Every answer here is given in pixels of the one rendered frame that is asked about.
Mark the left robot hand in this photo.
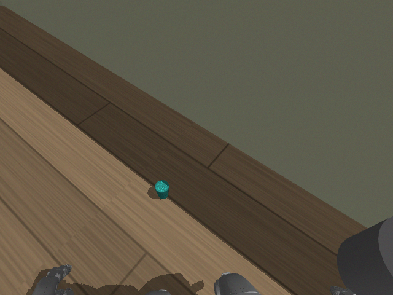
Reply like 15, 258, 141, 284
32, 264, 74, 295

